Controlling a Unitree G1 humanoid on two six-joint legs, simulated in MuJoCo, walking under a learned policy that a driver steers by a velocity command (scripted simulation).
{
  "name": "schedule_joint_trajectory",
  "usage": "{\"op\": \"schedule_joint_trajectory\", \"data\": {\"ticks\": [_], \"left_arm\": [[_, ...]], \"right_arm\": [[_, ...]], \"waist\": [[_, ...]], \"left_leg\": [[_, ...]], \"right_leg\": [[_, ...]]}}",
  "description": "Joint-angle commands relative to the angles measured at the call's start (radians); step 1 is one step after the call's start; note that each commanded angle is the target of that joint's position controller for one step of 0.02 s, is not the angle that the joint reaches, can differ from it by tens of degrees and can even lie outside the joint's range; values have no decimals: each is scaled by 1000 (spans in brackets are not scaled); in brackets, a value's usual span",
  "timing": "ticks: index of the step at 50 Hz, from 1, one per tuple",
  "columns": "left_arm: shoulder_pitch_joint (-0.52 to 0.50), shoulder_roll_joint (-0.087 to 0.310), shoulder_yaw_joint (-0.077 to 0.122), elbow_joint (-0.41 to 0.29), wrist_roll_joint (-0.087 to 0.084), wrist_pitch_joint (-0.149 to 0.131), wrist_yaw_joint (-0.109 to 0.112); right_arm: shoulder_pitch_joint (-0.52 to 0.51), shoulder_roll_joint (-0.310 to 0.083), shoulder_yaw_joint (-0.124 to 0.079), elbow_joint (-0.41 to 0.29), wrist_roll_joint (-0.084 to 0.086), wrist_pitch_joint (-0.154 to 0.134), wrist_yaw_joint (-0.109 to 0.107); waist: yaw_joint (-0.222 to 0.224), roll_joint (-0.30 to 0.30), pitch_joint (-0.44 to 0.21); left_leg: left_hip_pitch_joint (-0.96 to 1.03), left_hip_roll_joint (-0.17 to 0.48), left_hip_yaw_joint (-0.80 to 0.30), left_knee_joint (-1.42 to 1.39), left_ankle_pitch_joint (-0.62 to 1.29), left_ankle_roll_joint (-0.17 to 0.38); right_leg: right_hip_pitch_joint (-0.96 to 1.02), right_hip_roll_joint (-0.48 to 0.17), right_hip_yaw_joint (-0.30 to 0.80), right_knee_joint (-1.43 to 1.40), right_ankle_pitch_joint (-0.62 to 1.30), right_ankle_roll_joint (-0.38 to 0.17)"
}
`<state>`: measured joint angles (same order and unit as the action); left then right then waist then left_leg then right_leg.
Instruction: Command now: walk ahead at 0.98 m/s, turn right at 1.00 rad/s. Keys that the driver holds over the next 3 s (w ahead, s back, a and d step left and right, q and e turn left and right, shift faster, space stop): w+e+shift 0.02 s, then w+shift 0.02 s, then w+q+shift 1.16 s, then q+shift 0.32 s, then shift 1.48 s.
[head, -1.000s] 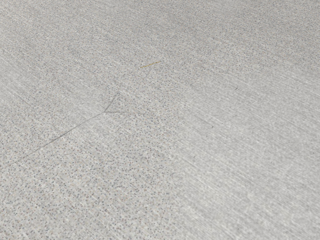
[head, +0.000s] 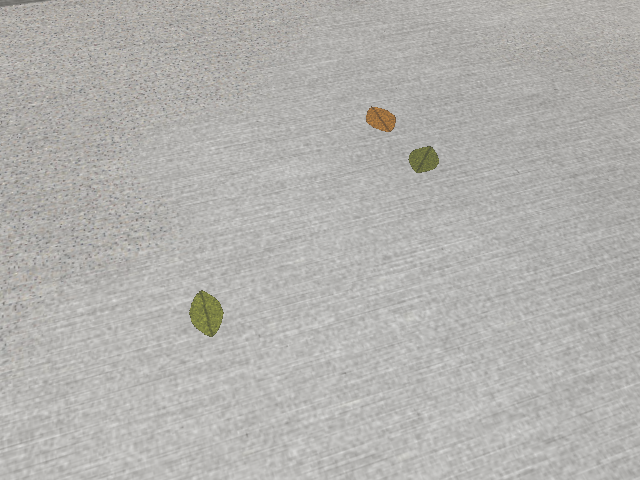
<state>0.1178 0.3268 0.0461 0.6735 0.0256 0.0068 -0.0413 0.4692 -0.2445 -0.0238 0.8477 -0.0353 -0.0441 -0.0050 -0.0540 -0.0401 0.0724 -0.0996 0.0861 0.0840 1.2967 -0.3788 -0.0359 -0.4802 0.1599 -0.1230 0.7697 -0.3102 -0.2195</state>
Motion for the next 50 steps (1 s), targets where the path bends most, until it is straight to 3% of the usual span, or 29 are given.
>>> {"op": "schedule_joint_trajectory", "data": {"ticks": [1,3,5,7,9,11,15,17,18,19,20,21,23,25,26,29,32,35,37,38,39,40,41,42,43,44,46,48,50], "left_arm": [[266,213,82,40,-2,-7,37],[171,135,47,36,2,-43,57],[181,76,19,61,-13,-81,51],[219,93,22,89,-10,-108,37],[265,78,16,113,-18,-127,24],[325,93,13,147,-27,-144,26],[312,174,28,164,8,-136,63],[232,193,38,144,44,-106,84],[127,206,44,118,42,-91,89],[61,102,17,91,46,-105,77],[235,-8,-15,24,-6,-128,52],[180,51,-31,12,13,-147,53],[95,84,-37,-1,32,-154,42],[80,47,-53,-30,62,-112,34],[78,33,-61,-44,63,-91,31],[-96,20,-81,-126,41,-83,16],[-196,-12,-93,-157,10,-88,9],[-212,24,-79,-167,6,-96,21],[-77,91,-48,-128,5,-106,40],[88,128,-27,-89,0,-113,52],[311,187,3,-46,14,-118,73],[440,247,25,-22,55,-118,88],[340,301,46,-26,47,-103,77],[226,168,30,-49,38,-97,71],[186,93,12,-38,29,-98,66],[190,66,6,-14,35,-99,62],[257,26,-4,59,20,-114,61],[286,-1,-9,102,-2,-130,48],[252,17,-5,109,-3,-142,41]], "right_arm": [[-209,-193,-26,-232,4,-71,2],[-119,-163,-15,-182,-30,-31,8],[-128,-129,-2,-181,-38,-1,25],[-273,-101,13,-226,-19,0,39],[-369,-81,22,-245,9,-8,51],[-437,-66,28,-253,29,-14,60],[-359,-149,0,-200,31,-16,58],[-52,-226,-36,-97,33,-3,47],[189,-258,-59,-21,30,4,37],[296,-290,-75,25,27,16,24],[118,-349,-84,0,2,17,21],[9,-274,-85,-67,13,21,25],[-53,-184,-66,-54,22,16,25],[-58,-174,-54,-32,25,-4,15],[-56,-182,-54,-32,28,-17,18],[-60,-215,-69,-48,33,-38,20],[-19,-229,-84,-44,51,-40,27],[8,-250,-98,-44,47,-33,19],[-6,-287,-107,-50,35,-31,10],[-53,-316,-113,-61,32,-34,12],[-99,-267,-100,-83,26,-47,14],[-77,-84,-55,-121,38,-55,9],[10,-91,-35,-183,72,-44,14],[-103,-173,-45,-145,41,-20,5],[-176,-187,-51,-150,23,-10,17],[-216,-177,-52,-153,17,0,32],[-258,-122,-39,-187,-1,26,58],[-312,-84,-24,-231,2,46,70],[-384,-81,-9,-288,0,51,81]], "waist": [[114,123,-74],[6,155,-15],[-17,105,20],[29,50,69],[77,55,78],[118,47,57],[41,-52,-61],[-121,-91,-201],[-268,-56,-240],[-277,123,-230],[-24,430,-316],[-65,175,-316],[20,-77,-97],[89,-69,2],[105,-37,23],[69,22,78],[-7,73,29],[-33,106,-29],[33,104,-147],[137,102,-239],[241,74,-356],[229,-168,-465],[124,-404,-563],[141,-156,-359],[142,-47,-230],[130,10,-165],[98,-52,-90],[75,-52,-70],[47,-64,-35]], "left_leg": [[-749,16,-142,152,34,13],[-615,71,-135,44,15,-7],[-525,101,-98,-107,6,-21],[-529,95,-35,-265,176,-1],[-465,63,21,-473,393,49],[-402,16,58,-612,561,101],[-323,-146,80,-688,470,154],[-53,-212,75,-640,354,183],[147,-174,23,-717,331,238],[343,-76,-128,-650,236,283],[584,174,-780,-820,105,505],[497,193,-931,-1008,-78,499],[130,135,-748,-1085,-91,407],[-117,36,-591,-1108,29,373],[-202,2,-541,-1124,49,371],[-375,-70,-440,-1189,203,355],[-314,-98,-411,-1167,443,275],[-104,-70,-439,-1063,634,231],[-9,-68,-446,-842,882,186],[-48,-88,-435,-634,878,167],[-188,-118,-403,-364,709,160],[-451,-196,-297,-42,-94,164],[-639,-195,-223,152,-116,153],[-715,-105,-193,157,14,157],[-706,-74,-172,94,88,147],[-680,-46,-167,61,103,135],[-678,-1,-163,32,102,124],[-725,19,-144,21,112,123],[-723,23,-112,-48,196,119]], "right_leg": [[641,-359,766,-528,-9,-182],[418,-273,564,-532,132,-137],[241,-231,460,-573,259,-113],[191,-175,337,-626,443,-65],[204,-129,230,-649,650,17],[295,-175,206,-729,775,59],[613,-263,96,-573,1372,142],[601,-298,62,-188,1559,177],[463,-263,25,204,1466,194],[142,-107,32,689,488,188],[-337,2,176,987,-205,244],[-372,-72,275,918,-71,202],[-279,-177,257,700,48,181],[-200,-218,237,588,13,216],[-175,-236,217,506,-5,232],[-80,-248,135,170,161,272],[59,-201,100,-100,427,269],[91,-168,124,-235,420,250],[265,-118,134,-273,270,229],[448,-140,145,-275,211,218],[699,-264,244,-221,16,192],[938,-564,596,-277,-298,157],[960,-682,1094,-489,-461,50],[807,-592,915,-512,-539,64],[672,-539,703,-492,-328,85],[579,-497,564,-501,-129,104],[487,-448,378,-515,94,128],[477,-436,251,-537,268,151],[415,-425,130,-581,406,158]]}}
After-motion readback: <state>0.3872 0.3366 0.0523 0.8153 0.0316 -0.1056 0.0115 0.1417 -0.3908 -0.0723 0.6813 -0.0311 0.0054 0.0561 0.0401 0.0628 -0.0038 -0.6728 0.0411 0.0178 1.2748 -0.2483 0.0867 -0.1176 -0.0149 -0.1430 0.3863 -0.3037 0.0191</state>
